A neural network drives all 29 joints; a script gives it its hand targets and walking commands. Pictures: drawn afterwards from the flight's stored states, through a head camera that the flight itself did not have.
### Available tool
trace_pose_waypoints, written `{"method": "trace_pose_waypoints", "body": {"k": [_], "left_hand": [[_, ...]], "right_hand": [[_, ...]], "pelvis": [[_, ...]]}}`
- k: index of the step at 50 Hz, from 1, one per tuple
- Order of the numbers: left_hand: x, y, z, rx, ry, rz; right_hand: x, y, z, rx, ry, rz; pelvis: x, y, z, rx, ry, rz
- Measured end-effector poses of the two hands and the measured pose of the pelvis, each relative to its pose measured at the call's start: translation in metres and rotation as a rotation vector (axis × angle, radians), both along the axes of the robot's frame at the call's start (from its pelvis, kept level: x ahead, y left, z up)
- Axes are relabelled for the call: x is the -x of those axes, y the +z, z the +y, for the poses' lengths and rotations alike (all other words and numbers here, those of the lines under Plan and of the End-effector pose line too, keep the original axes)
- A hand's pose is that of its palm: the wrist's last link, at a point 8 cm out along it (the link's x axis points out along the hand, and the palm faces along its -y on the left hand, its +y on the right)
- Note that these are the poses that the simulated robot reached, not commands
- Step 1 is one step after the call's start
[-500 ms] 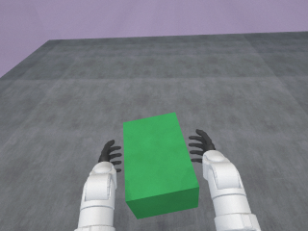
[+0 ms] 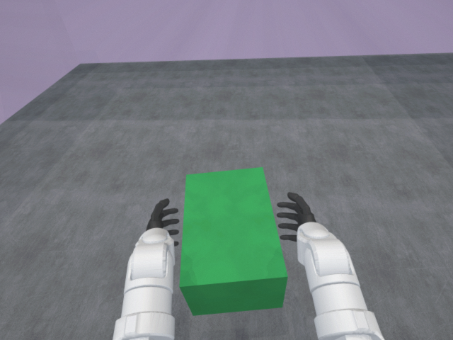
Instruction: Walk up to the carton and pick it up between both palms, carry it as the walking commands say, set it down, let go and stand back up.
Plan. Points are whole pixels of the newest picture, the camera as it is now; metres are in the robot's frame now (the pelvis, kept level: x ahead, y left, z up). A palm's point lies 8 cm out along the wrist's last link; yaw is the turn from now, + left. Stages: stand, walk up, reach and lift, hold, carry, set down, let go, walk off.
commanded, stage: hold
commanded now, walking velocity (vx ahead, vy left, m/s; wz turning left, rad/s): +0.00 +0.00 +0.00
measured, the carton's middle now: (230, 235) +0.37 +0.01 -0.04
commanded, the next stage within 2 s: set down in 0.14 s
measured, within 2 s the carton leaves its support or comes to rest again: neither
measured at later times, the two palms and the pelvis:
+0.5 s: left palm (163, 238) +0.33 +0.14 +0.03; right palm (303, 230) +0.33 -0.14 +0.02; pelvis +0.03 -0.01 +0.00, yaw +1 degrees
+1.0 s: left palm (167, 259) +0.33 +0.14 -0.05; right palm (293, 248) +0.34 -0.13 -0.05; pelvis +0.03 -0.01 -0.02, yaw +1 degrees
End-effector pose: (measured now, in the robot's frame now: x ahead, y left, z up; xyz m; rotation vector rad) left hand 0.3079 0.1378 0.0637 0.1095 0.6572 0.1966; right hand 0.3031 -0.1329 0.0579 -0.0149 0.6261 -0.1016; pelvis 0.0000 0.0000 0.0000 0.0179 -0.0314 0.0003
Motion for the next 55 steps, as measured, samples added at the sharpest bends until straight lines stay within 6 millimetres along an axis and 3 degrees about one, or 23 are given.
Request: {"method": "trace_pose_waypoints", "body": {"k": [9,23,33,45,55], "left_hand": [[-0.002,-0.003,0.0,0.004,-0.001,0.007],[-0.019,-0.03,-0.002,0.024,-0.002,0.039],[-0.03,-0.054,0.005,0.009,-0.005,0.044],[-0.027,-0.092,0.009,-0.002,-0.012,0.044],[-0.023,-0.139,0.0,0.005,0.022,0.034]], "right_hand": [[-0.002,-0.003,0.0,0.004,0.0,0.012],[-0.021,-0.031,-0.006,-0.013,0.03,0.044],[-0.039,-0.05,0.001,-0.013,0.05,0.043],[-0.043,-0.087,0.004,-0.02,0.05,0.028],[-0.032,-0.14,0.0,0.004,0.005,0.021]], "pelvis": [[-0.002,0.0,0.0,0.0,0.0,0.003],[-0.022,-0.001,-0.006,-0.004,0.01,0.017],[-0.039,-0.002,-0.004,-0.002,0.01,0.033],[-0.039,-0.011,-0.004,-0.009,0.017,0.072],[-0.019,-0.034,-0.007,-0.018,0.029,0.179]]}}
